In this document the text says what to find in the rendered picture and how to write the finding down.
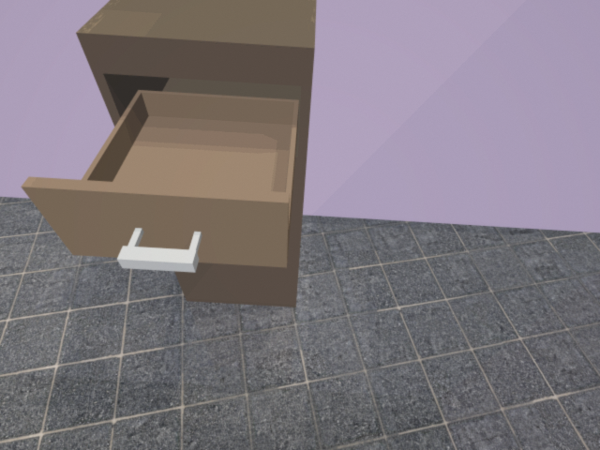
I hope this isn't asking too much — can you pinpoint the handle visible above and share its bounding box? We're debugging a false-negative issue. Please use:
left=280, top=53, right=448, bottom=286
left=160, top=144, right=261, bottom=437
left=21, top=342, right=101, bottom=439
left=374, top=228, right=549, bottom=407
left=117, top=228, right=202, bottom=273

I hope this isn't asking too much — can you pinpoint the drawer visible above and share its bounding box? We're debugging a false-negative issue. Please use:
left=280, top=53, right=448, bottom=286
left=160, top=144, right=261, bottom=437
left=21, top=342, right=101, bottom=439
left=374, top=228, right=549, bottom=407
left=22, top=90, right=299, bottom=268

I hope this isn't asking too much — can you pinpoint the cabinet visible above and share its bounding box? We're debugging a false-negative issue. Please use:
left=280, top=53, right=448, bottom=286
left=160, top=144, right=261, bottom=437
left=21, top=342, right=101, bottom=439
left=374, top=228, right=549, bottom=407
left=76, top=0, right=317, bottom=308

